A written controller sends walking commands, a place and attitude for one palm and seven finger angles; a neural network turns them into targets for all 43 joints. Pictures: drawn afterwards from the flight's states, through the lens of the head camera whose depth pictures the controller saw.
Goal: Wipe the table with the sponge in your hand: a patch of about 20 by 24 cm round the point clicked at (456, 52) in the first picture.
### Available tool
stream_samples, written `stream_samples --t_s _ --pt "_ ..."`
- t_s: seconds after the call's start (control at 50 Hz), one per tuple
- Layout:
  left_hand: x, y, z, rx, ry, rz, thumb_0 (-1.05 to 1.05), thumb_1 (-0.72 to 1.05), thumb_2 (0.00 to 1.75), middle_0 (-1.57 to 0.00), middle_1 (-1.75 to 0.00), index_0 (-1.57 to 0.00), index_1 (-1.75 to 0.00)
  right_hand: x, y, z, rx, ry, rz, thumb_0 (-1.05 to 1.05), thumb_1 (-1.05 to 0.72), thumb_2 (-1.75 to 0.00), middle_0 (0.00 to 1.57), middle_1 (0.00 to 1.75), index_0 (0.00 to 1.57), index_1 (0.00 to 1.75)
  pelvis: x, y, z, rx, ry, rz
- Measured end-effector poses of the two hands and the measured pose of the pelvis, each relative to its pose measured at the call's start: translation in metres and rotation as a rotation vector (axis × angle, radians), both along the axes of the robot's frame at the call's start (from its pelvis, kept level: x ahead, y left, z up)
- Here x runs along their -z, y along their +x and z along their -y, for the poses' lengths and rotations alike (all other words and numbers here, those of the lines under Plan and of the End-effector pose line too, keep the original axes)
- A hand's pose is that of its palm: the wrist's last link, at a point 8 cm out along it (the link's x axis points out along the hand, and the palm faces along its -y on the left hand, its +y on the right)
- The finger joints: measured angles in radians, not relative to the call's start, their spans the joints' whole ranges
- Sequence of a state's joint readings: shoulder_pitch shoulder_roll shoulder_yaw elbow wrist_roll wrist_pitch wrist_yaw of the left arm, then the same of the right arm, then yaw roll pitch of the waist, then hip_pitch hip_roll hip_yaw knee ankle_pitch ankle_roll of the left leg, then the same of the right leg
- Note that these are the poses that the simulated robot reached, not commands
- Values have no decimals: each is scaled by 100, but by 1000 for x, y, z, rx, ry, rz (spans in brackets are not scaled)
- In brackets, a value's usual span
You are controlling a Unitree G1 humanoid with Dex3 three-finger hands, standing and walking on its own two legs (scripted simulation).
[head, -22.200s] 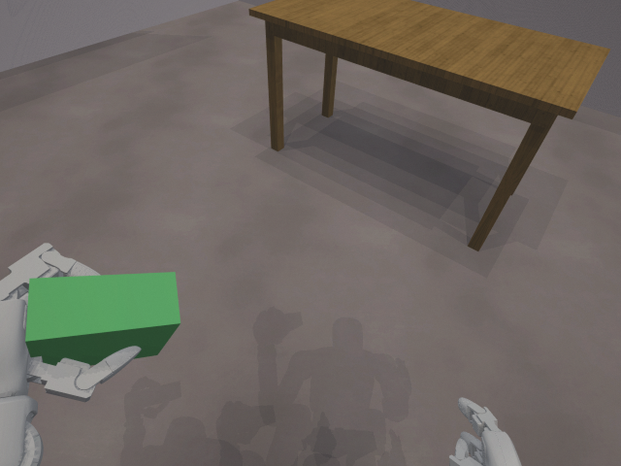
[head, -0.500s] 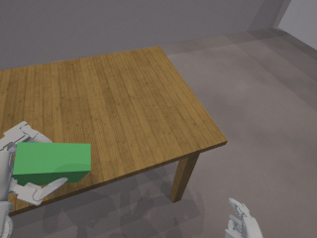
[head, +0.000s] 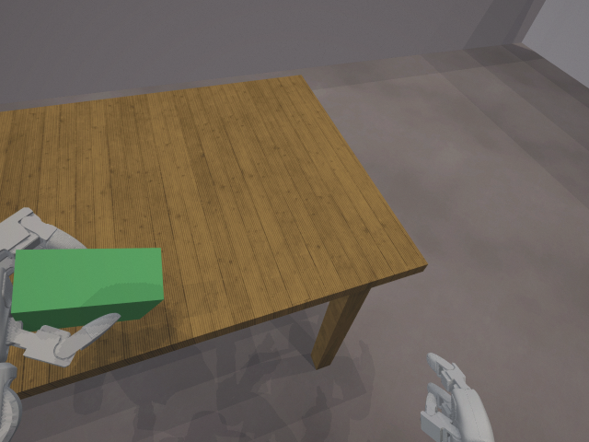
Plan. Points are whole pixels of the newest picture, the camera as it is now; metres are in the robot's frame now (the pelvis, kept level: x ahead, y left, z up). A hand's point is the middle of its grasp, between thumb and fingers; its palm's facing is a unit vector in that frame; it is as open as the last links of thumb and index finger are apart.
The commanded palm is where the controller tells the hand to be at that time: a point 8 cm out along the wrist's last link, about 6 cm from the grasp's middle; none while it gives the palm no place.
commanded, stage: look again from close up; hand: left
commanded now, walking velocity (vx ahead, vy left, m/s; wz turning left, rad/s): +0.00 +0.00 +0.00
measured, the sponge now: (110, 289) +0.24 +0.22 +0.12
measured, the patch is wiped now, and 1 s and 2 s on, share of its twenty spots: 0.00 0.00 0.00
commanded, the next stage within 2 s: turn the palm down, sponge in hand in 0.40 s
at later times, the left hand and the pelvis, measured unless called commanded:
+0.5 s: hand (53, 283) +0.23 +0.26 +0.15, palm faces +0.38 -0.85 -0.37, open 9.6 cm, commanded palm +0.17 +0.29 +0.17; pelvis +0.01 +0.01 +0.00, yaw +1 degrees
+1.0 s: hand (44, 308) +0.20 +0.25 +0.16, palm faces +0.49 -0.58 -0.65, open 9.6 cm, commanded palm +0.16 +0.27 +0.18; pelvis -0.01 -0.05 -0.01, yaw +5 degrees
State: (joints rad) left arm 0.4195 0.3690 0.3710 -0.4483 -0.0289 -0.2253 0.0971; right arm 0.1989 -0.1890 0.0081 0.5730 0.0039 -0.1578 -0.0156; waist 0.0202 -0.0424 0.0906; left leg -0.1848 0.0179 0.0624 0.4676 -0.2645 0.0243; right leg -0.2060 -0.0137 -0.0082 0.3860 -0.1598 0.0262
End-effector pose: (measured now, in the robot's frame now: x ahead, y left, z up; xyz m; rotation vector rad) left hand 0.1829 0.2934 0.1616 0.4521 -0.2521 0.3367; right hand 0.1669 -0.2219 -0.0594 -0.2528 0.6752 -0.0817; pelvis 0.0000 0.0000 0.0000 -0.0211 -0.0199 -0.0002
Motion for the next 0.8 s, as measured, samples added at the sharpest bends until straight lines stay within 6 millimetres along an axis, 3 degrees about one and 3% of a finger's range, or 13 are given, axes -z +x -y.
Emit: stream_samples --t_s 0.3,0.5,0.58,0.64,0.7,0.8 --pt "1 3 -9 -14 -21 10 0 -45 103 -78 -137 -78 -136 1 15 -20 -24 11 -8 2 -90 -90 20 30 20 30 0 6 -9 -10 -1 1" --pt "-2 3 -8 -5 -13 11 0 -45 103 -78 -137 -78 -136 1 16 -19 -17 8 -11 1 -90 -90 20 30 20 30 0 8 -10 -13 -3 -2" --pt "-33 21 -28 -30 201 50 0 -46 103 -79 -136 -78 -136 11 12 -20 -133 -35 -51 1 -90 -90 20 30 20 30 5 4 -3 -58 11 -6" --pt "-42 26 -37 -94 100 25 0 -45 103 -79 -136 -78 -136 20 11 -14 -137 7 -64 1 -90 -90 20 30 20 30 5 4 -1 -37 15 -10" --pt "-28 20 -20 -86 41 -90 0 -45 103 -78 -137 -77 -137 24 11 -7 -100 50 -38 2 -90 -90 21 30 20 30 6 4 1 -24 18 -2" --pt "10 -5 21 -22 162 -309 0 -45 103 -78 -137 -77 -137 24 13 7 -83 54 -15 2 -90 -90 21 30 20 30 8 -3 16 -28 31 1"
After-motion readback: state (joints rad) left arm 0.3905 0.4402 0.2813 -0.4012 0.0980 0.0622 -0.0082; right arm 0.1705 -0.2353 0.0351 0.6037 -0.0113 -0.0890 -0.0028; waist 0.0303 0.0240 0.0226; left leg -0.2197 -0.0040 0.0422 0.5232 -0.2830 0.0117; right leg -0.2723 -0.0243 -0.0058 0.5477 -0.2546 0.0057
